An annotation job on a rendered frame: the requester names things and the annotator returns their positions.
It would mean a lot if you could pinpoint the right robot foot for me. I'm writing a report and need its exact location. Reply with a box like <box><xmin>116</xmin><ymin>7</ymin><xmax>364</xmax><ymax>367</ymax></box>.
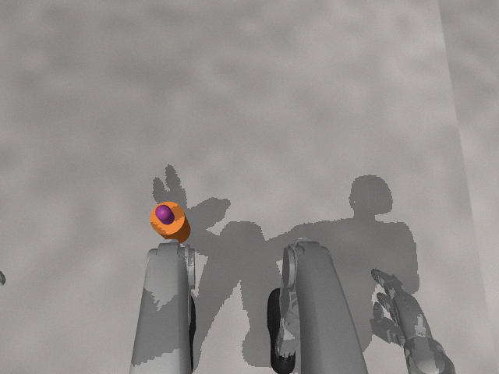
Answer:
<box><xmin>267</xmin><ymin>288</ymin><xmax>296</xmax><ymax>374</ymax></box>

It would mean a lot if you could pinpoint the right robot arm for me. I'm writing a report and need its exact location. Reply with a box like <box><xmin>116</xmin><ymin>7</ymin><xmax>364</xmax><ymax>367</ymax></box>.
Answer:
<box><xmin>404</xmin><ymin>337</ymin><xmax>455</xmax><ymax>374</ymax></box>

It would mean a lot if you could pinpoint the bottle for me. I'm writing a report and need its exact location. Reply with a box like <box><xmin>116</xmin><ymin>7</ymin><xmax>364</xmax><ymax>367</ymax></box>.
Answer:
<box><xmin>150</xmin><ymin>202</ymin><xmax>191</xmax><ymax>243</ymax></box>

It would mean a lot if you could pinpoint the right robot hand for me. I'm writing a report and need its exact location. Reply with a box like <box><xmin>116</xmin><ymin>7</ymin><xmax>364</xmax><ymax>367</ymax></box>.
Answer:
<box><xmin>370</xmin><ymin>269</ymin><xmax>433</xmax><ymax>348</ymax></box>

